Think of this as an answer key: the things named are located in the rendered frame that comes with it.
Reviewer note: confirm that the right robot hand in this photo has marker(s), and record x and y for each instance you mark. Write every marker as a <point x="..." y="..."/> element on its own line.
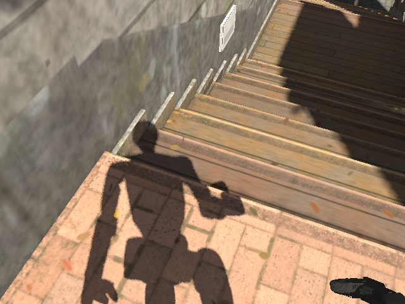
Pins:
<point x="367" y="289"/>

